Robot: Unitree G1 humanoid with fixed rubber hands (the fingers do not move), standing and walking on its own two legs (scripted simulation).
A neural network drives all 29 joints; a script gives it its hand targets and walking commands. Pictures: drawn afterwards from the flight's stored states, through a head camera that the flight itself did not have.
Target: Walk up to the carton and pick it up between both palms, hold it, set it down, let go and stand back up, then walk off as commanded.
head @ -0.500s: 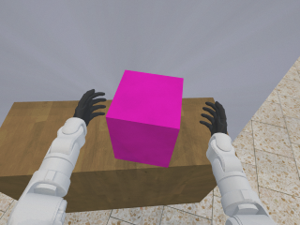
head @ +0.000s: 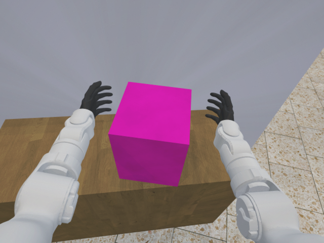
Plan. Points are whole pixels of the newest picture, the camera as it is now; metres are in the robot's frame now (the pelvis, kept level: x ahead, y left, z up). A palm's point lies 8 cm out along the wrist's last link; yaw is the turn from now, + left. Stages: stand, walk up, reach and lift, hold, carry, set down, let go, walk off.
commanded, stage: reach and lift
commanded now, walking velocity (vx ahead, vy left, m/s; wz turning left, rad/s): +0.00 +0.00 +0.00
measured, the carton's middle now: (153, 136) +0.45 +0.00 -0.04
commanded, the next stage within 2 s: none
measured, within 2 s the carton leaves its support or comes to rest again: neither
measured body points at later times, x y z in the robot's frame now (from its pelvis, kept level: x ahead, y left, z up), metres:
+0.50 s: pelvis +0.00 -0.01 -0.01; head +0.08 +0.01 +0.44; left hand +0.46 +0.18 +0.03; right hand +0.41 -0.19 +0.03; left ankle -0.02 +0.10 -0.73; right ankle +0.00 -0.16 -0.73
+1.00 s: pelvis -0.02 -0.01 -0.03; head +0.11 +0.01 +0.40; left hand +0.45 +0.15 -0.03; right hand +0.41 -0.20 -0.02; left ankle -0.02 +0.10 -0.73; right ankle +0.00 -0.16 -0.73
